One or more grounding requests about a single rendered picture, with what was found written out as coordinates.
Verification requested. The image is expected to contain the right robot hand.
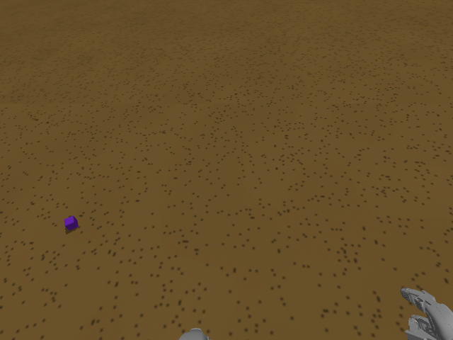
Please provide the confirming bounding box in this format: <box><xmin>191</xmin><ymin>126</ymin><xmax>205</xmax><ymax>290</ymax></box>
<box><xmin>401</xmin><ymin>288</ymin><xmax>453</xmax><ymax>340</ymax></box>

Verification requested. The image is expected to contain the cube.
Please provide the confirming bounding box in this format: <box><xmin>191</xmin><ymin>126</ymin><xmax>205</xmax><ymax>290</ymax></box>
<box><xmin>64</xmin><ymin>216</ymin><xmax>78</xmax><ymax>231</ymax></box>

